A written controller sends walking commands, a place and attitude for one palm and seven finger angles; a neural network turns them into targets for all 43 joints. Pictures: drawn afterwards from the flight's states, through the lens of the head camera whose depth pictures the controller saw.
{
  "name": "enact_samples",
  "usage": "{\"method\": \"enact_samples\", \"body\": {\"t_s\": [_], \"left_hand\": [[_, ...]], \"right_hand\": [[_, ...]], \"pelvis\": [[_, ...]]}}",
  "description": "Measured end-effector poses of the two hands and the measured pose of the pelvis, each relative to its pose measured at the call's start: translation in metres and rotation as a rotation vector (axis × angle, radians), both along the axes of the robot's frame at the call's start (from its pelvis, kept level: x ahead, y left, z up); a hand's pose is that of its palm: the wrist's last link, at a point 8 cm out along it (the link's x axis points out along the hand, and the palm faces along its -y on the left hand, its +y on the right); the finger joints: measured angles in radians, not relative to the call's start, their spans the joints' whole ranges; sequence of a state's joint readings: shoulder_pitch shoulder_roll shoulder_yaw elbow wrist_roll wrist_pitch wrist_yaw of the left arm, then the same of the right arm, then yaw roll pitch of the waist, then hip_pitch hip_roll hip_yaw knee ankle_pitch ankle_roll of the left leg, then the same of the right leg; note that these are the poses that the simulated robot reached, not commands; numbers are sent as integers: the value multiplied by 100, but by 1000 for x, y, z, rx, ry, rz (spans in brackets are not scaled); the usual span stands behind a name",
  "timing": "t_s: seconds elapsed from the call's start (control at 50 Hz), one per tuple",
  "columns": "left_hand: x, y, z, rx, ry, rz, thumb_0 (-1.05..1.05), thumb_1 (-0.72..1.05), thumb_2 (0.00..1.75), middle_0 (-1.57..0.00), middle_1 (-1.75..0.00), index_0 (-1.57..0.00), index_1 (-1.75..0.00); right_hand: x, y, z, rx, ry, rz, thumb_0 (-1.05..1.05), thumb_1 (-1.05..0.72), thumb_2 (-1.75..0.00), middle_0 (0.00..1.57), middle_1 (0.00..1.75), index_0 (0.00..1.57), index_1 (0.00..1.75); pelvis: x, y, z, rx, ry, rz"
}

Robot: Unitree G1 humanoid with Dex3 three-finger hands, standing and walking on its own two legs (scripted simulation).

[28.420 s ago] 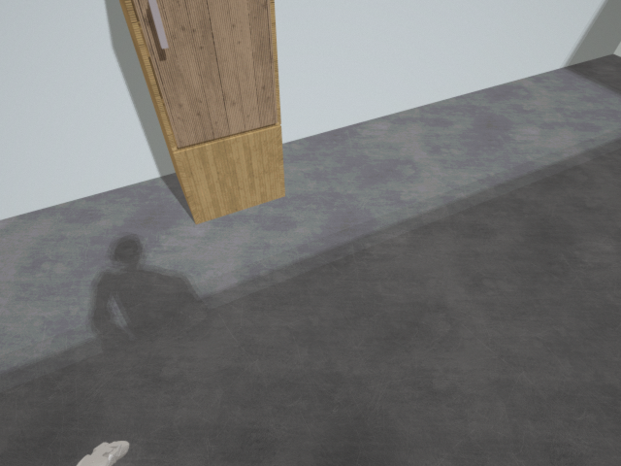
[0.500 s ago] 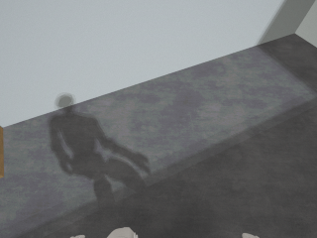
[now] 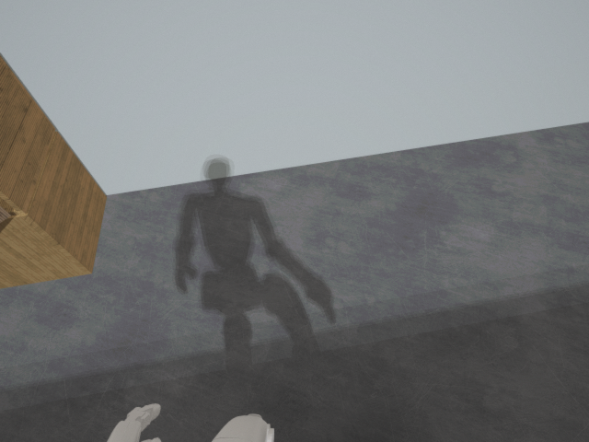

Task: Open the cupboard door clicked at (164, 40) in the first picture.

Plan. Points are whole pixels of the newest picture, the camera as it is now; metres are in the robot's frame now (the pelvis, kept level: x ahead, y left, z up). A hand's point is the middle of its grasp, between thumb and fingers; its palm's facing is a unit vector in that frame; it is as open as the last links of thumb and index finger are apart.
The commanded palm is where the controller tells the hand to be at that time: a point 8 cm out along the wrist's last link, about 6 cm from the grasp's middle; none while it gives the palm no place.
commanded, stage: turn to face it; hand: left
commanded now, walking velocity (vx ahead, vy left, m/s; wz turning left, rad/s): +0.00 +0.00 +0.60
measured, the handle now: out of the picture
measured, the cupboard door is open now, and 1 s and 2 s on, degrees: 42 42 42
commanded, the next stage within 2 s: take the last steps up to it in 1.36 s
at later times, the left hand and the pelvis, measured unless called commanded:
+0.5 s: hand out of the picture +0.03 +0.25 -0.16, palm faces +0.31 -0.92 -0.25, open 7.4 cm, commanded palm none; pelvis +0.01 +0.01 +0.01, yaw +17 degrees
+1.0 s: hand out of the picture -0.04 +0.18 -0.18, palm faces +0.58 -0.79 -0.19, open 7.4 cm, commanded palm none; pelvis +0.02 +0.00 -0.01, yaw +36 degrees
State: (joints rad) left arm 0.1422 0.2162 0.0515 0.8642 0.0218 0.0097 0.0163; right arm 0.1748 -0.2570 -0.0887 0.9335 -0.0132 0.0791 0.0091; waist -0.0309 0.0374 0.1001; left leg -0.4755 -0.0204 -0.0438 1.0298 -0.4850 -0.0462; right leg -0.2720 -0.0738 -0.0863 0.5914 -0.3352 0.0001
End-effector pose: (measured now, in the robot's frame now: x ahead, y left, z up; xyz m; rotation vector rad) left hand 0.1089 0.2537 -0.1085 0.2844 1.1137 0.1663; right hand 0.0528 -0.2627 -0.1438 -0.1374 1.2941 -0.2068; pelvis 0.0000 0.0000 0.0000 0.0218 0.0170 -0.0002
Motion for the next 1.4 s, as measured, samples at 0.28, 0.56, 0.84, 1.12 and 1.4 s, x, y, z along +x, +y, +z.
{"method": "enact_samples", "body": {"t_s": [0.28,0.56,0.84,1.12,1.4], "left_hand": [[-104,12,-46,-118,155,253,1,90,90,-20,-30,-20,-30],[-91,31,-12,-51,44,375,1,91,90,-19,-30,-20,-30],[-121,-28,-7,-69,26,528,1,91,90,-20,-30,-20,-30],[-218,-19,-44,-156,172,759,1,91,90,-20,-30,-20,-30],[-180,-24,-13,-82,47,795,1,91,90,-19,-30,-19,-30]], "right_hand": [[111,39,22,-55,-149,277,0,-91,-90,20,30,20,30],[109,50,23,-29,-63,395,0,-90,-90,21,30,21,30],[156,34,17,-12,-9,516,0,-91,-90,20,30,20,30],[208,135,35,-40,-177,774,0,-90,-90,20,30,20,30],[186,114,11,27,-24,785,0,-90,-90,21,30,21,30]], "pelvis": [[7,15,-11,-13,-3,180],[12,1,6,-44,2,329],[30,-25,7,7,-13,526],[20,4,-2,-36,-18,660],[42,-13,5,-21,-15,737]]}}
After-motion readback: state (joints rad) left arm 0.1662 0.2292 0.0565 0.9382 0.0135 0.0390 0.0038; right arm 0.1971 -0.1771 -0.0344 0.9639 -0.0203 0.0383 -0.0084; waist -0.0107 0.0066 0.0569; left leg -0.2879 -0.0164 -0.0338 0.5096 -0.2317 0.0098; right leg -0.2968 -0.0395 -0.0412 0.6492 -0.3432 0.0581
